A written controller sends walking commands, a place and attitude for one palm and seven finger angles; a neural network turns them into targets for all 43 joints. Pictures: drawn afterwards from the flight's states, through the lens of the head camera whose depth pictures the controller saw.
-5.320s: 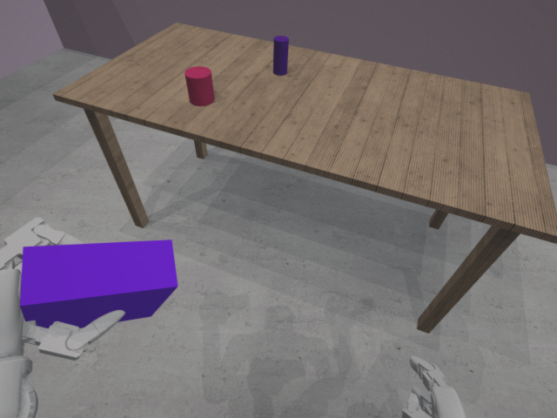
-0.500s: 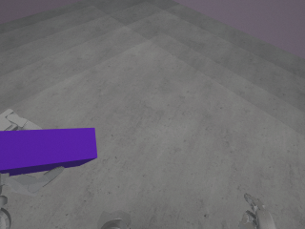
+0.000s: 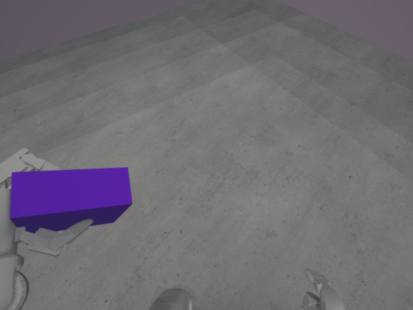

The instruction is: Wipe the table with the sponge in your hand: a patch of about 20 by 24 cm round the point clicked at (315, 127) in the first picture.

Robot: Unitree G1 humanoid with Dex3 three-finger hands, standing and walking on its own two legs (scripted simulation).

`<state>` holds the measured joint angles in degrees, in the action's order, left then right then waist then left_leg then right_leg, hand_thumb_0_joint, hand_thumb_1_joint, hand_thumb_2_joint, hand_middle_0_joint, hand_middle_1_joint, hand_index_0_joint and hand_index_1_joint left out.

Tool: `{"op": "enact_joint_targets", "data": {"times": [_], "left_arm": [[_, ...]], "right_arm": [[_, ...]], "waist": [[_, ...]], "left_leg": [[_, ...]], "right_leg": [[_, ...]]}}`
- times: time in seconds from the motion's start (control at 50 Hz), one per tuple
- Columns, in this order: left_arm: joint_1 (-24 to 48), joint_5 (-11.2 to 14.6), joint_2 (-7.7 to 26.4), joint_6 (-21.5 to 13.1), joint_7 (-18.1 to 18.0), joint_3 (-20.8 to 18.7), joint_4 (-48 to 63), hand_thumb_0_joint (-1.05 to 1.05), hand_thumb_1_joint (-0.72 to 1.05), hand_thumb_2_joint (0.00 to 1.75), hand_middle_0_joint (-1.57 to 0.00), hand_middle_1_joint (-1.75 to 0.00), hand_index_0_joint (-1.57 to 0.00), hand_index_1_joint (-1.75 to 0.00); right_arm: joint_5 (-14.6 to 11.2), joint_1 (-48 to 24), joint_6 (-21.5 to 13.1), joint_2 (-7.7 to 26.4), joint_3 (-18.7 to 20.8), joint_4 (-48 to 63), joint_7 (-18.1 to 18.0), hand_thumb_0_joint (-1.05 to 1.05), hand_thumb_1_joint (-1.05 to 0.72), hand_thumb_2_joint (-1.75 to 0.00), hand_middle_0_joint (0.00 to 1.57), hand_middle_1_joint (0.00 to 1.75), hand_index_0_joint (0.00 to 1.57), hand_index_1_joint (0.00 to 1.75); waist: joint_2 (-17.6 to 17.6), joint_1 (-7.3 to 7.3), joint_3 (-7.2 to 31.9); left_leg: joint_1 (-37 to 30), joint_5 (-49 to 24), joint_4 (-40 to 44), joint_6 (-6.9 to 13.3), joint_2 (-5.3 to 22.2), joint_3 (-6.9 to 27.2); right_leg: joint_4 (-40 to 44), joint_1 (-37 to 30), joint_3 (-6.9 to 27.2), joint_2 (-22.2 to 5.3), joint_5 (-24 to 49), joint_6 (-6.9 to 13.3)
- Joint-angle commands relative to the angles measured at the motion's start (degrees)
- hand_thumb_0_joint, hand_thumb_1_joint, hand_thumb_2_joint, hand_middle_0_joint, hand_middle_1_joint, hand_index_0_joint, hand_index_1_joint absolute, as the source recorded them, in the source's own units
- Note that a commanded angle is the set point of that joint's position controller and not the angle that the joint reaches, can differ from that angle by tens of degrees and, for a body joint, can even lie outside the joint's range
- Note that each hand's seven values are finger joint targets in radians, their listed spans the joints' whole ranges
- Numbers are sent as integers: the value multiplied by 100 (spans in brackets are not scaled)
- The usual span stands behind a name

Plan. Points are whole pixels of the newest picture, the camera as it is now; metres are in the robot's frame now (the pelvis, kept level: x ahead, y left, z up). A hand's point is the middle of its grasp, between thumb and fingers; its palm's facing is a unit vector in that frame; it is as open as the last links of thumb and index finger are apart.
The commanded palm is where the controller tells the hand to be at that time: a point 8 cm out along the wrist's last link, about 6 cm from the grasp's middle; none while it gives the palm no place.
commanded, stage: walk around to get in front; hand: left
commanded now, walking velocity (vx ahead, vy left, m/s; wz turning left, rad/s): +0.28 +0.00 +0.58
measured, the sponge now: (90, 201) +0.24 +0.19 +0.15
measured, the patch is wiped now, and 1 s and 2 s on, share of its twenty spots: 0.00 0.00 0.00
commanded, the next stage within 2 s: turn to face it in 0.06 s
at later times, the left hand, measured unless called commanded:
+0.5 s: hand (71, 143) +0.31 +0.23 +0.20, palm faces +0.45 -0.78 -0.43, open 9.7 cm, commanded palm +0.26 +0.27 +0.19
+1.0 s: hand (154, 122) +0.36 +0.11 +0.19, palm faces +0.18 -0.85 -0.49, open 9.7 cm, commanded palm +0.32 +0.17 +0.19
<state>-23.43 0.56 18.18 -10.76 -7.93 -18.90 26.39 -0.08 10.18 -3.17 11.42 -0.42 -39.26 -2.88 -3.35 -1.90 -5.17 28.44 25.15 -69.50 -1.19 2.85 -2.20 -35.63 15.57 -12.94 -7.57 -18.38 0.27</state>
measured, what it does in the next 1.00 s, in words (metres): walks ahead: left foot, then right foot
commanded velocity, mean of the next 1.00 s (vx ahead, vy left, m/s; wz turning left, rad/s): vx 0.03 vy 0.00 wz -0.43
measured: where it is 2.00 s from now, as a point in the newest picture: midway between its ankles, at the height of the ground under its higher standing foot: outside the picture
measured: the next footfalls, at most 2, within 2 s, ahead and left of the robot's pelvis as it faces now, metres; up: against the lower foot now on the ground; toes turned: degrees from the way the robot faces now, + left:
left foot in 0.22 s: +0.16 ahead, +0.14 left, +0.00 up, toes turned +16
right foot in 0.58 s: +0.21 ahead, -0.12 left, +0.00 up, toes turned -10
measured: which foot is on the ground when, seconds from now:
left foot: up 0.00-0.20, down 0.22-0.60, up 0.62-1.00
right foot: down 0.00-0.22, up 0.24-0.56, down 0.58-1.00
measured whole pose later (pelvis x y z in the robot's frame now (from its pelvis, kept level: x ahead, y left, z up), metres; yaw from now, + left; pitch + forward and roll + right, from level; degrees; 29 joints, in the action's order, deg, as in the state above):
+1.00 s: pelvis +0.10 -0.06 +0.01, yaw -15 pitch +1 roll +4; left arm -29.8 3.1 24.2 -11.1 -8.9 -23.4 32.0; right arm -0.7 10.4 2.0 16.6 3.5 -31.4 -1.2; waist 2.3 0.0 -1.9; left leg 21.2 26.7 -46.6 -4.4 1.0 -1.6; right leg -26.8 22.2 2.7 5.4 -5.6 6.9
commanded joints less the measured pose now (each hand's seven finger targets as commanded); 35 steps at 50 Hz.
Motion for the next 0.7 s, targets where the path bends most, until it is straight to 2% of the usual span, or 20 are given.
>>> {"op": "enact_joint_targets", "data": {"times": [0.0,0.04,0.1,0.14,0.16,0.18,0.2,0.22,0.26,0.3,0.36,0.48,0.52,0.54,0.56,0.58,0.6,0.62,0.66,0.68], "left_arm": [[114,54,1304,-444,-177,-904,1553,0,10,130,-120,-160,-120,-160],[-112,66,1363,-466,-270,-1053,1760,0,10,130,-120,-160,-120,-160],[-435,122,1339,-441,-388,-1142,2175,0,10,130,-120,-160,-120,-160],[-492,140,1337,-431,-451,-1172,2227,0,10,130,-120,-160,-120,-160],[-487,158,1259,-423,-467,-1067,2219,0,10,130,-120,-160,-120,-160],[-323,155,1260,-541,-487,-1045,2352,0,10,130,-120,-160,-120,-160],[-200,185,1223,-675,-492,-1017,2505,0,10,130,-120,-160,-120,-160],[173,113,1486,-765,-486,-1071,2395,0,10,130,-120,-160,-120,-160],[97,116,1768,-747,-334,-1355,2002,0,10,130,-120,-160,-120,-160],[137,103,1427,-711,-244,-1035,2478,0,10,130,-120,-160,-120,-160],[16,132,1241,-622,-185,-871,2621,0,10,130,-120,-160,-120,-160],[125,166,1073,-404,-92,-812,1419,0,10,130,-120,-160,-120,-160],[371,142,1063,-329,-52,-746,1203,0,10,130,-120,-160,-120,-160],[510,128,1126,-304,-39,-740,1117,0,10,130,-120,-160,-120,-160],[638,64,1213,-282,-50,-689,1155,0,10,130,-120,-160,-120,-160],[711,77,1554,-298,-96,-934,1265,0,10,130,-120,-160,-120,-160],[479,223,1540,-207,-127,-1082,1264,0,10,130,-120,-160,-120,-160],[280,245,1591,-207,-149,-1143,1471,0,10,130,-120,-160,-120,-160],[71,283,1513,-320,-192,-1173,1963,0,10,130,-120,-160,-120,-160],[-159,270,1508,-386,-209,-1224,2066,0,10,130,-120,-160,-120,-160]], "right_arm": [[17,-624,-241,483,229,1201,-86,0,-90,-90,20,30,20,30],[40,-503,-214,432,269,1338,-59,0,-90,-90,20,30,20,30],[41,-437,-200,393,356,1610,-41,0,-90,-90,20,30,20,30],[40,-235,-167,410,405,1622,-68,0,-90,-90,20,30,20,30],[5,-74,-150,454,464,1605,-109,0,-90,-90,20,30,20,30],[-30,-38,-143,516,490,1642,-134,0,-90,-90,20,30,20,30],[-42,-143,-163,703,557,1641,-120,0,-90,-90,20,30,20,30],[-76,-94,-220,783,533,1610,-34,0,-90,-90,20,30,20,30],[-107,-263,-278,791,575,1430,-34,0,-90,-90,20,30,20,30],[-122,-309,-319,691,501,1353,16,0,-90,-90,20,30,20,30],[-36,-316,-482,654,384,1394,78,0,-90,-90,20,30,20,30],[-14,-261,-593,624,334,1441,75,0,-90,-90,20,30,20,30],[-18,-257,-555,617,316,1437,90,0,-90,-90,20,30,20,30],[-46,-256,-533,563,299,1436,82,0,-90,-90,20,30,20,30],[-71,-188,-484,427,282,1467,86,0,-90,-90,20,30,20,30],[-54,-471,-499,308,174,1635,72,0,-90,-90,20,30,20,30],[-70,-421,-472,453,296,1581,89,0,-90,-90,20,30,20,30],[-41,-523,-402,375,223,1550,109,0,-90,-90,20,30,20,30],[-27,-655,-197,282,81,1432,143,0,-90,-90,20,30,20,30],[-8,-654,-145,310,99,1442,146,0,-90,-90,20,30,20,30]], "waist": [[1212,86,635],[1330,12,811],[1417,-93,963],[1134,53,1218],[837,268,1487],[32,372,1811],[-1542,299,1863],[-1425,267,1772],[-939,186,1731],[-1064,194,1374],[-1336,143,1301],[-893,107,1057],[-631,70,1018],[-177,42,1014],[898,93,1145],[2046,32,1079],[2516,2,1383],[1985,46,1425],[878,78,1754],[700,95,1793]], "left_leg": [[681,-245,832,-49,350,-150],[310,-345,1866,-29,276,-605],[-74,-391,2902,-2,109,-999],[-794,-859,3665,-9,-235,-1296],[-1669,-1418,4226,18,-379,-1331],[-2854,-2105,4388,236,8,-730],[-3673,-4332,4455,1025,1594,1377],[-3466,-5286,4623,1521,2268,2481],[-3036,-3943,4625,1546,2353,2026],[-2817,-3841,4663,1276,1961,938],[-2087,-3575,4899,862,1696,-70],[-1939,-3049,4534,493,2001,-567],[-1751,-2441,3895,274,1856,-755],[-1599,-2064,3181,154,1626,-877],[-1217,-1278,1989,-45,1033,-1066],[226,1244,847,-274,260,-807],[230,1208,32,-343,119,-30],[445,800,-338,-391,193,318],[588,333,-463,-458,214,331],[563,180,-385,-456,163,266]], "right_leg": [[1721,-1091,1011,-1498,1959,597],[1533,-1293,567,-1465,2505,588],[1096,-1502,445,-1513,3265,590],[367,-1354,245,-1301,3632,425],[-573,-1108,-14,-1116,3696,201],[-1748,-269,-60,-725,2782,-41],[-3145,1218,143,139,-838,-307],[-3923,1739,889,421,-2127,-159],[-4150,2059,1378,131,-1495,-176],[-3506,2208,1210,102,-1043,-245],[-2015,1232,840,223,-341,-261],[-512,547,467,524,-9,-364],[157,27,403,610,384,-350],[656,-273,517,562,980,-297],[1060,-584,1427,4,2471,15],[1180,-1163,3279,-1035,4840,616],[1497,-946,3957,-1299,4619,620],[1341,-1202,3882,-1240,4302,730],[931,-1595,3133,-947,4252,891],[972,-1596,2877,-829,4208,839]]}}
